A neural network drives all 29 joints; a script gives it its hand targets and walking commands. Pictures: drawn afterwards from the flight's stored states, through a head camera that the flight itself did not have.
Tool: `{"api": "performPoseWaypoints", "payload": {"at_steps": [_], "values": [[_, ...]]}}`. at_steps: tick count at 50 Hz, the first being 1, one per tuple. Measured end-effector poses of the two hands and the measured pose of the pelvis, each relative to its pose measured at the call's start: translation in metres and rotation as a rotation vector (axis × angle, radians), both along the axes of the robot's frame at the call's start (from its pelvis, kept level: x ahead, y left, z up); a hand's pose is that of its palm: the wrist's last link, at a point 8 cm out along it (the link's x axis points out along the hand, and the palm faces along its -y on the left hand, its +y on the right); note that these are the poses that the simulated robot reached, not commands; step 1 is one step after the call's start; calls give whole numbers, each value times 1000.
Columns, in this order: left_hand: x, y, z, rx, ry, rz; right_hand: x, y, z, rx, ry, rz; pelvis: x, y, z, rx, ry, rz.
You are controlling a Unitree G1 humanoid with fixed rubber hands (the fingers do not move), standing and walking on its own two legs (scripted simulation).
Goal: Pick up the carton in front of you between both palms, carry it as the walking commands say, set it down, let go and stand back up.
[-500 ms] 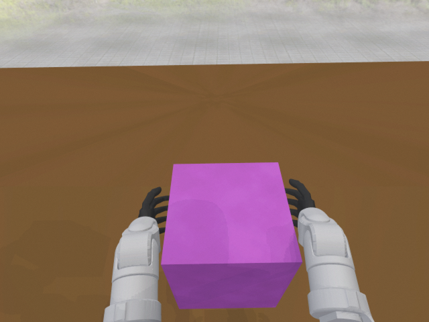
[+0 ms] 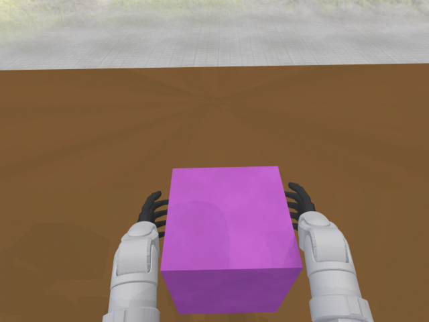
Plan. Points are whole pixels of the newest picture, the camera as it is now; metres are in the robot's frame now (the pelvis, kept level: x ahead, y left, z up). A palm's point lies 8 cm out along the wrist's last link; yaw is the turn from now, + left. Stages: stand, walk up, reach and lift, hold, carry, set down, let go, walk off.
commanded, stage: hold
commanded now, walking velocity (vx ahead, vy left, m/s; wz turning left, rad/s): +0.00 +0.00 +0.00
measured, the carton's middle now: (226, 243) +0.28 +0.00 -0.02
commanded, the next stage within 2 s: carry in 0.04 s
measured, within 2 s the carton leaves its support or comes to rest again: neither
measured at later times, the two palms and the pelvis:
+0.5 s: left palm (164, 178) +0.37 +0.12 +0.09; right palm (312, 170) +0.37 -0.18 +0.10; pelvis +0.11 -0.02 +0.00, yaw -2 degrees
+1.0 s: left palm (198, 118) +0.63 +0.06 +0.06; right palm (303, 116) +0.62 -0.24 +0.05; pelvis +0.40 -0.08 -0.03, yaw -3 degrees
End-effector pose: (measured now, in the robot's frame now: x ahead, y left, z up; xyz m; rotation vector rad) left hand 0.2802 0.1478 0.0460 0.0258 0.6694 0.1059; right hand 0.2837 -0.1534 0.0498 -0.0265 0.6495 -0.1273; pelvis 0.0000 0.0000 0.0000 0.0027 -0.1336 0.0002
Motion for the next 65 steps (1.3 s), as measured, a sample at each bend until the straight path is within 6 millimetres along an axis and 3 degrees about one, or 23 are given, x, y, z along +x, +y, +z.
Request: {"api": "performPoseWaypoints", "payload": {"at_steps": [7, 14, 19, 24, 30, 36, 42, 48, 52, 57, 65], "values": [[2, -1, 3, -1, -11, 4, 2, 0, 2, 13, -11, -9, 4, 0, -2, -1, 58, -13], [31, -17, 29, -11, -106, -11, 19, -16, 23, 43, -108, -59, 27, -7, -10, 5, 145, -61], [58, -37, 45, -33, -125, -21, 39, -36, 39, 47, -128, -85, 66, -22, -9, 5, 193, -19], [83, -32, 46, -46, -90, 32, 76, -30, 48, 59, -92, -73, 104, -24, -3, 42, 228, -29], [124, -20, 33, -80, -74, 52, 114, -20, 32, 74, -75, -94, 164, -13, -18, 49, 221, -72], [182, -41, 33, -79, 17, -13, 143, -39, 24, 113, 11, -216, 221, -15, -5, 22, 229, -88], [252, -62, 32, -72, -1, 3, 212, -62, 29, 115, -10, -235, 292, -35, -4, 4, 224, -88], [330, -86, 15, -77, -44, 42, 307, -87, 10, 117, -47, -173, 378, -72, -28, -14, 203, -61], [365, -93, 9, -81, 16, 78, 358, -92, 5, 113, 17, -121, 418, -87, -20, -8, 213, -37], [412, -95, 24, -74, 31, 113, 413, -94, 17, 117, 33, -84, 472, -95, -1, 18, 218, -36], [525, -100, 39, -79, -34, 55, 511, -99, 33, 102, -36, -127, 579, -89, 1, 20, 205, -46]]}}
